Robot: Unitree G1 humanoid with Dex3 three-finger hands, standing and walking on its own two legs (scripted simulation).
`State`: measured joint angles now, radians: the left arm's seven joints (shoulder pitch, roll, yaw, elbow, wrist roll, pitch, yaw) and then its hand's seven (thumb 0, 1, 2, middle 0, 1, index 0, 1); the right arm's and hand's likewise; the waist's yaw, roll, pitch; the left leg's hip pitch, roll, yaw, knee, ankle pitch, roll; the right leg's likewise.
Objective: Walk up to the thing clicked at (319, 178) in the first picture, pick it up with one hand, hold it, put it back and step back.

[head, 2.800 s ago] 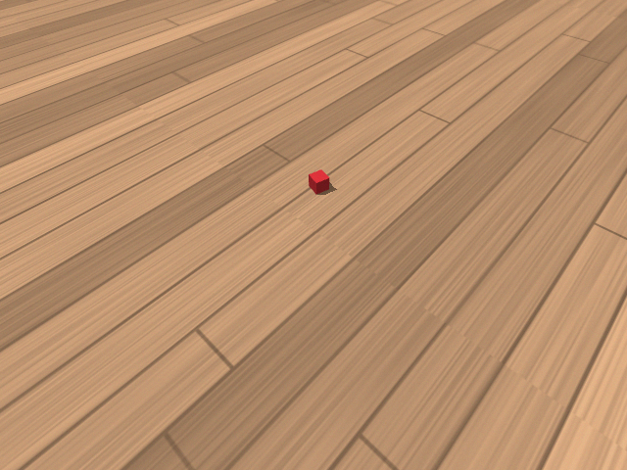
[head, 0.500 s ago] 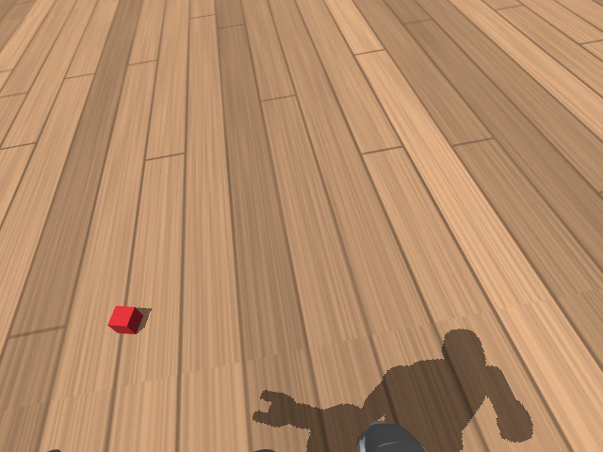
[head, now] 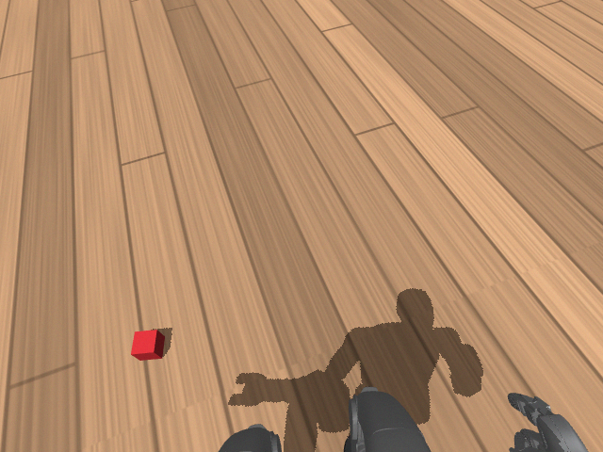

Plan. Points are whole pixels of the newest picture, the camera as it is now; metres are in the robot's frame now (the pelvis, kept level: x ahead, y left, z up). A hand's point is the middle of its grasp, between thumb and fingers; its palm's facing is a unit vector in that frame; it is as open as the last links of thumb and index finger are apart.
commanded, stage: walk up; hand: left
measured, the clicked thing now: (148, 345) +0.49 +0.51 -0.70
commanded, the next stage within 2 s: none
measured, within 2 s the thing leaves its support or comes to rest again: neither
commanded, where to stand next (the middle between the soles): +0.04 +0.51 m, yaw -30 degrees
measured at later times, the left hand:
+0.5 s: hand out of the picture +0.11 +0.60 -0.12, palm faces -0.15 -0.73 -0.67, open 7.4 cm
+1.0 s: hand out of the picture +0.11 +0.78 -0.11, palm faces -0.30 -0.72 -0.62, open 7.4 cm
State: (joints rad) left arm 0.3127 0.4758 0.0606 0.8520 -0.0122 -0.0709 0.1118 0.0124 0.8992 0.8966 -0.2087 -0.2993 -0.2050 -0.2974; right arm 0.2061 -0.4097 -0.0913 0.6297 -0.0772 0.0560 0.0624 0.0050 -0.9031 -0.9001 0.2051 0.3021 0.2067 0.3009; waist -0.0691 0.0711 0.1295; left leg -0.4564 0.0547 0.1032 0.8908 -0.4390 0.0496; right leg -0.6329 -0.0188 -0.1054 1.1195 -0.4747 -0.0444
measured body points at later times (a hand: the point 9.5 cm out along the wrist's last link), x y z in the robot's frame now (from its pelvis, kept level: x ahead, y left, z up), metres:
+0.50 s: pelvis -0.03 +0.27 -0.03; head +0.01 +0.24 +0.42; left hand +0.11 +0.64 -0.08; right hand +0.02 -0.09 -0.13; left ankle +0.01 +0.39 -0.70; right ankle +0.04 +0.03 -0.66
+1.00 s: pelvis -0.08 +0.51 -0.02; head -0.05 +0.46 +0.43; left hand +0.12 +0.82 -0.08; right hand -0.08 +0.15 -0.13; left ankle -0.01 +0.71 -0.66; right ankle -0.03 +0.28 -0.69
